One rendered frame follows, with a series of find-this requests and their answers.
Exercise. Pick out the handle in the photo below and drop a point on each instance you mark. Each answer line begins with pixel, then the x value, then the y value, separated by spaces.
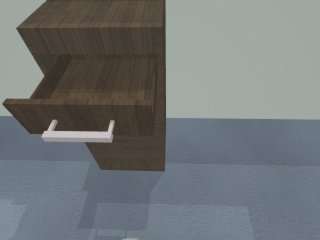
pixel 78 136

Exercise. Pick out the drawer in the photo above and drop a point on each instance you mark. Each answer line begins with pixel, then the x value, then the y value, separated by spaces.
pixel 84 92

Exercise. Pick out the cabinet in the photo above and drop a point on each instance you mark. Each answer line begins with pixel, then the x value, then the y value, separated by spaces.
pixel 88 27

